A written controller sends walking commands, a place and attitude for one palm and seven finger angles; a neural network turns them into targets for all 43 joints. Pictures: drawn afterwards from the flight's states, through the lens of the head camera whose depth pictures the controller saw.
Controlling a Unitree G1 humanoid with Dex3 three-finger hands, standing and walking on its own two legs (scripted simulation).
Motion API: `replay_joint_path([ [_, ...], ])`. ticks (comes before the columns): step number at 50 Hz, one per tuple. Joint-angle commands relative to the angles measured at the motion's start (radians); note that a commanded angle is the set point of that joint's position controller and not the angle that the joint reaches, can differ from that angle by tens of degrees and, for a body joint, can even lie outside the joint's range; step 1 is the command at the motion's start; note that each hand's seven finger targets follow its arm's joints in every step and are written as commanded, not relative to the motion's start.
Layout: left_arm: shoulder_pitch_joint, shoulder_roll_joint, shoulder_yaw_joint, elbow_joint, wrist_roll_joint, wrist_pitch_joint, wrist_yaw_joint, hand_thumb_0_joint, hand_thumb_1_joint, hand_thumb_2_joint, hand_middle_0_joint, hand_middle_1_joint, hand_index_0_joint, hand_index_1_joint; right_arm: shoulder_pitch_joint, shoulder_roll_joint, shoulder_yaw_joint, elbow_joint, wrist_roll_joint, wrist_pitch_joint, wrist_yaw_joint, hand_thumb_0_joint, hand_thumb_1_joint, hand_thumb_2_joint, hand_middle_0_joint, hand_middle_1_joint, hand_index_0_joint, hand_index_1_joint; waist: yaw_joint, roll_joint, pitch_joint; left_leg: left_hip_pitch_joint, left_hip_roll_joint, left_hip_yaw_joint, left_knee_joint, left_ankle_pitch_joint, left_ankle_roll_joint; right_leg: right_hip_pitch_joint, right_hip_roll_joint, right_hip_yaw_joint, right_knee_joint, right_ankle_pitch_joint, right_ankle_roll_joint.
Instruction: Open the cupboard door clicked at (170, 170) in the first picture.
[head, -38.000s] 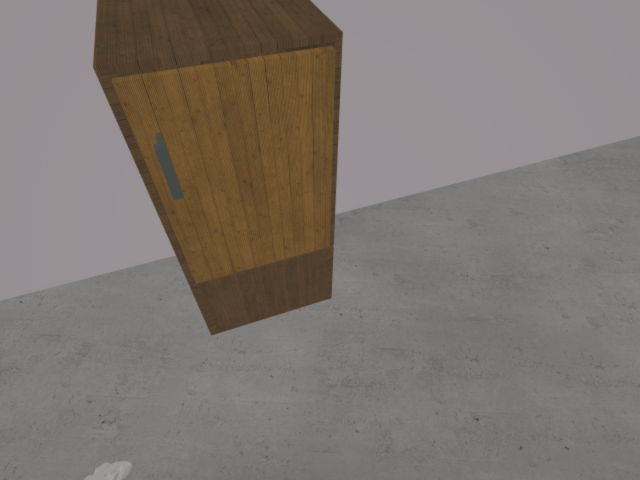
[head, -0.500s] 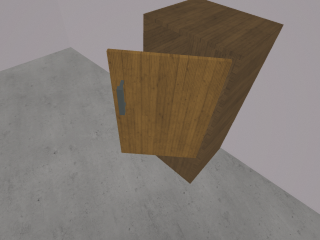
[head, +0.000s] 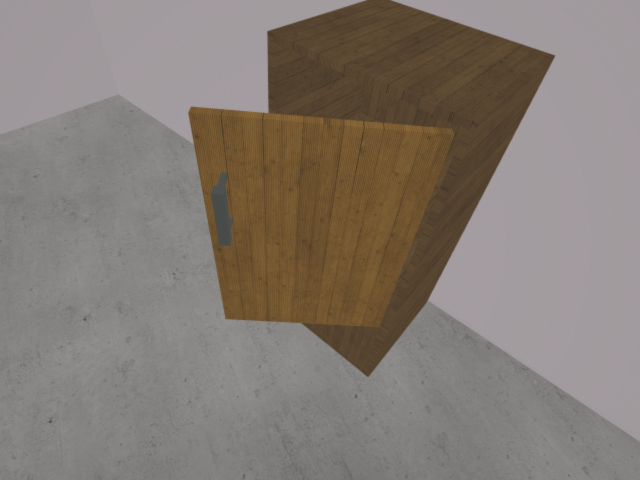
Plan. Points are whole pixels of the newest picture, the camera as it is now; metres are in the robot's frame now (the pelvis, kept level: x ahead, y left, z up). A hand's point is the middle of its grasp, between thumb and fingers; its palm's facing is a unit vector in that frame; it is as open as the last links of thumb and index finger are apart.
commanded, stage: come to a stop and stand still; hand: left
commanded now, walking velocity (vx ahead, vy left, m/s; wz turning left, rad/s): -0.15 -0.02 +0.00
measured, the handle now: (224, 209) +0.54 +0.21 -0.01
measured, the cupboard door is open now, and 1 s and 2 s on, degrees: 39 39 39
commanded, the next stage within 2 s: look again from close up in 1.16 s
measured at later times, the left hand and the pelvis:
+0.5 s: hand out of the picture +0.02 +0.15 -0.17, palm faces +0.03 -0.98 -0.19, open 7.3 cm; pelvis +0.01 -0.02 +0.01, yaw +1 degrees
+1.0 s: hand out of the picture -0.02 +0.17 -0.17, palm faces +0.05 -0.98 -0.20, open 7.4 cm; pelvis -0.01 +0.00 +0.00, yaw +2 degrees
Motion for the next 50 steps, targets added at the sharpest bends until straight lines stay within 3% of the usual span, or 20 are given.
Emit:
replay_joint_path([
  [1, 0.091, 0.002, 0.006, -0.026, -0.014, -0.025, 0.013, 0.000, 0.900, 0.900, -0.200, -0.300, -0.200, -0.300, 0.010, -0.110, -0.005, -0.020, 0.010, -0.007, -0.010, 0.000, -0.900, -0.900, 0.200, 0.300, 0.200, 0.300, 0.043, 0.095, 0.026, -0.036, 0.221, -0.191, -0.184, 0.413, 0.097, 0.102, -0.029, -0.005, -0.260, 0.217, 0.029],
  [2, 0.105, 0.016, 0.008, -0.019, -0.012, -0.026, 0.016, 0.000, 0.900, 0.900, -0.200, -0.300, -0.200, -0.300, 0.003, -0.109, -0.008, -0.019, 0.015, -0.004, -0.009, 0.000, -0.900, -0.900, 0.200, 0.300, 0.200, 0.300, 0.049, 0.068, 0.004, -0.041, 0.182, -0.155, -0.143, 0.336, 0.057, 0.156, -0.027, -0.004, -0.358, 0.333, 0.035],
  [4, 0.046, 0.068, 0.012, -0.039, -0.014, -0.032, 0.020, 0.000, 0.900, 0.900, -0.200, -0.300, -0.200, -0.300, 0.019, -0.073, -0.004, -0.016, 0.021, 0.005, -0.004, 0.000, -0.900, -0.900, 0.200, 0.300, 0.200, 0.300, 0.014, 0.025, 0.030, -0.057, 0.109, -0.132, -0.146, 0.120, -0.016, 0.139, -0.089, 0.112, -0.418, 0.406, 0.001],
  [5, 0.013, 0.092, 0.014, -0.058, -0.015, -0.031, 0.020, 0.000, 0.900, 0.900, -0.200, -0.300, -0.200, -0.300, 0.032, -0.060, -0.003, -0.012, 0.019, 0.009, -0.001, 0.000, -0.900, -0.900, 0.200, 0.300, 0.200, 0.300, 0.003, 0.037, 0.044, -0.061, 0.098, -0.139, -0.167, 0.087, -0.027, 0.127, -0.109, 0.114, -0.408, 0.440, -0.017],
  [6, -0.006, 0.097, 0.017, -0.073, -0.013, -0.024, 0.020, 0.000, 0.900, 0.900, -0.200, -0.300, -0.200, -0.300, 0.030, -0.059, -0.006, -0.008, 0.017, 0.010, 0.003, 0.000, -0.900, -0.900, 0.200, 0.300, 0.200, 0.300, 0.004, 0.102, 0.054, -0.056, 0.093, -0.147, -0.179, 0.092, -0.028, 0.108, -0.106, 0.104, -0.384, 0.439, -0.015],
  [8, -0.019, 0.097, 0.015, -0.059, -0.015, -0.026, 0.023, 0.000, 0.900, 0.900, -0.200, -0.300, -0.200, -0.300, 0.025, -0.067, -0.010, 0.006, 0.014, 0.019, -0.001, 0.000, -0.900, -0.900, 0.200, 0.300, 0.200, 0.300, 0.003, 0.007, 0.039, -0.012, 0.102, -0.127, -0.129, 0.205, -0.033, 0.107, -0.097, 0.099, -0.366, 0.545, -0.016],
  [10, -0.032, 0.095, 0.014, -0.069, -0.016, -0.024, 0.025, 0.000, 0.900, 0.900, -0.200, -0.300, -0.200, -0.300, 0.042, -0.066, -0.012, 0.012, 0.014, 0.020, -0.001, 0.000, -0.900, -0.900, 0.200, 0.300, 0.200, 0.300, -0.001, -0.003, 0.020, 0.017, 0.107, -0.125, -0.137, 0.224, -0.032, 0.115, -0.098, 0.090, -0.369, 0.554, -0.017],
  [19, -0.074, 0.109, 0.014, -0.078, -0.018, -0.022, 0.022, 0.000, 0.900, 0.900, -0.200, -0.300, -0.200, -0.300, 0.023, -0.075, -0.005, 0.029, 0.009, 0.028, 0.008, 0.000, -0.900, -0.900, 0.200, 0.300, 0.200, 0.300, -0.003, 0.035, 0.043, 0.032, 0.107, -0.130, -0.184, 0.117, -0.040, 0.096, -0.086, 0.093, -0.437, 0.358, -0.013],
  [28, -0.062, 0.112, 0.006, -0.056, -0.018, -0.028, 0.020, 0.000, 0.900, 0.900, -0.200, -0.300, -0.200, -0.300, 0.022, -0.084, 0.004, 0.044, 0.009, 0.030, 0.010, 0.000, -0.900, -0.900, 0.200, 0.300, 0.200, 0.300, -0.005, 0.043, 0.075, 0.049, 0.105, -0.137, -0.217, 0.086, -0.045, 0.089, -0.083, 0.090, -0.492, 0.294, -0.011],
  [29, -0.014, 0.149, 0.005, -0.020, -0.006, -0.033, 0.058, 0.000, 0.900, 0.900, -0.200, -0.300, -0.200, -0.300, -0.074, -0.142, -0.003, -0.029, 0.015, 0.021, 0.014, 0.000, -0.900, -0.900, 0.200, 0.300, 0.200, 0.300, 0.023, 0.133, 0.107, 0.010, 0.119, -0.102, -0.027, 0.118, -0.075, 0.047, -0.132, 0.127, -0.462, 0.525, -0.005],
  [30, -0.034, 0.184, 0.006, -0.039, -0.007, -0.051, 0.052, 0.000, 0.900, 0.900, -0.200, -0.300, -0.200, -0.300, -0.050, -0.107, 0.009, -0.054, 0.012, 0.022, 0.015, 0.000, -0.900, -0.900, 0.200, 0.300, 0.200, 0.300, -0.023, 0.109, 0.055, 0.033, 0.089, -0.118, -0.042, 0.127, -0.080, 0.077, -0.175, 0.141, -0.435, 0.774, -0.029],
  [31, -0.050, 0.174, 0.008, -0.059, -0.010, -0.054, 0.044, 0.000, 0.900, 0.900, -0.200, -0.300, -0.200, -0.300, 0.030, -0.074, 0.002, -0.036, 0.009, 0.014, 0.013, 0.000, -0.900, -0.900, 0.200, 0.300, 0.200, 0.300, -0.039, 0.118, -0.025, 0.069, 0.078, -0.121, -0.090, 0.076, -0.066, 0.130, -0.165, 0.127, -0.381, 0.727, -0.042],
  [32, -0.053, 0.156, 0.004, -0.058, -0.016, -0.050, 0.043, 0.000, 0.900, 0.900, -0.200, -0.300, -0.200, -0.300, 0.044, -0.089, -0.002, -0.033, 0.009, 0.013, 0.010, 0.000, -0.900, -0.900, 0.200, 0.300, 0.200, 0.300, -0.033, 0.088, -0.079, 0.082, 0.098, -0.135, -0.085, 0.125, -0.058, 0.150, -0.140, 0.103, -0.378, 0.610, -0.041],
  [33, -0.067, 0.147, 0.001, -0.061, -0.016, -0.046, 0.038, 0.000, 0.900, 0.900, -0.200, -0.300, -0.200, -0.300, 0.043, -0.111, -0.003, -0.031, 0.011, 0.016, 0.009, 0.000, -0.900, -0.900, 0.200, 0.300, 0.200, 0.300, -0.036, 0.063, -0.084, 0.082, 0.110, -0.149, -0.099, 0.136, -0.052, 0.143, -0.118, 0.088, -0.386, 0.470, -0.035],
  [34, -0.076, 0.136, 0.002, -0.066, -0.016, -0.039, 0.034, 0.000, 0.900, 0.900, -0.200, -0.300, -0.200, -0.300, 0.032, -0.119, -0.006, -0.038, 0.010, 0.020, 0.009, 0.000, -0.900, -0.900, 0.200, 0.300, 0.200, 0.300, -0.031, 0.068, -0.047, 0.061, 0.116, -0.162, -0.125, 0.106, -0.045, 0.114, -0.100, 0.081, -0.399, 0.335, -0.029],
  [35, -0.079, 0.134, 0.002, -0.070, -0.012, -0.034, 0.033, 0.000, 0.900, 0.900, -0.200, -0.300, -0.200, -0.300, 0.021, -0.116, -0.007, -0.047, 0.007, 0.019, 0.009, 0.000, -0.900, -0.900, 0.200, 0.300, 0.200, 0.300, -0.024, 0.081, 0.000, 0.038, 0.121, -0.171, -0.136, 0.110, -0.039, 0.089, -0.089, 0.075, -0.407, 0.296, -0.028],
  [37, -0.078, 0.120, 0.001, -0.069, -0.011, -0.025, 0.028, 0.000, 0.900, 0.900, -0.200, -0.300, -0.200, -0.300, 0.007, -0.128, -0.007, -0.058, 0.005, 0.025, 0.011, 0.000, -0.900, -0.900, 0.200, 0.300, 0.200, 0.300, -0.020, 0.068, 0.092, -0.036, 0.116, -0.195, -0.196, -0.033, -0.034, 0.047, -0.073, 0.071, -0.416, 0.178, -0.022],
  [40, -0.066, 0.120, 0.002, -0.075, -0.006, -0.021, 0.024, 0.000, 0.900, 0.900, -0.200, -0.300, -0.200, -0.300, 0.006, -0.137, -0.012, -0.067, 0.003, 0.029, 0.015, 0.000, -0.900, -0.900, 0.200, 0.300, 0.200, 0.300, -0.014, 0.071, 0.143, -0.087, 0.112, -0.216, -0.247, -0.141, -0.029, 0.027, -0.062, 0.061, -0.417, 0.141, -0.019],
  [43, -0.047, 0.113, 0.004, -0.080, -0.006, -0.018, 0.023, 0.000, 0.900, 0.900, -0.200, -0.300, -0.200, -0.300, 0.011, -0.148, -0.015, -0.073, 0.001, 0.030, 0.016, 0.000, -0.900, -0.900, 0.200, 0.300, 0.200, 0.300, -0.010, 0.066, 0.137, -0.106, 0.114, -0.233, -0.277, -0.202, -0.025, 0.037, -0.054, 0.054, -0.405, 0.134, -0.015],
  [50, -0.033, 0.113, 0.008, -0.090, -0.006, -0.021, 0.021, 0.000, 0.900, 0.900, -0.200, -0.300, -0.200, -0.300, 0.023, -0.139, -0.014, -0.067, 0.003, 0.026, 0.017, 0.000, -0.900, -0.900, 0.200, 0.300, 0.200, 0.300, -0.007, 0.053, 0.076, -0.071, 0.112, -0.225, -0.275, -0.165, -0.021, 0.067, -0.066, 0.050, -0.418, 0.169, -0.013],
])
